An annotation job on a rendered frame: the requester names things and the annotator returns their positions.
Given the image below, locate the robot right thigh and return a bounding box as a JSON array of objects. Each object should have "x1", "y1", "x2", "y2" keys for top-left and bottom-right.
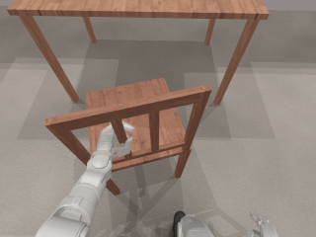
[{"x1": 177, "y1": 217, "x2": 214, "y2": 237}]

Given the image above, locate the robot left forearm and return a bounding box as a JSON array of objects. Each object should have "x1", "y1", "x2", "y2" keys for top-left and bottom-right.
[{"x1": 35, "y1": 150, "x2": 113, "y2": 237}]

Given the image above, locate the table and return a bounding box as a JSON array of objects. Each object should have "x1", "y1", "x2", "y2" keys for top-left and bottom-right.
[{"x1": 6, "y1": 0, "x2": 270, "y2": 106}]

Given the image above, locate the robot left hand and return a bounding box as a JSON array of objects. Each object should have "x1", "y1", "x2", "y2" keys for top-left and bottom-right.
[{"x1": 96, "y1": 121, "x2": 134, "y2": 158}]

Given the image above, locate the left robot upper arm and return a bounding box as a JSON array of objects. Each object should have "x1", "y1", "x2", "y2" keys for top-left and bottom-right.
[{"x1": 38, "y1": 215, "x2": 91, "y2": 237}]

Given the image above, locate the robot right shin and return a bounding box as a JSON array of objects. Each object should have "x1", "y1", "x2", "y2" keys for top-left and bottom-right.
[{"x1": 181, "y1": 214, "x2": 195, "y2": 220}]

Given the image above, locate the chair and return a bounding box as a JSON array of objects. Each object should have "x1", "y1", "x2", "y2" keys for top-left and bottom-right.
[{"x1": 44, "y1": 77, "x2": 212, "y2": 196}]

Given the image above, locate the robot right hand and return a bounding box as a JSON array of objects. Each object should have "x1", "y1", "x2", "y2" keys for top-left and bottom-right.
[{"x1": 243, "y1": 210, "x2": 278, "y2": 237}]

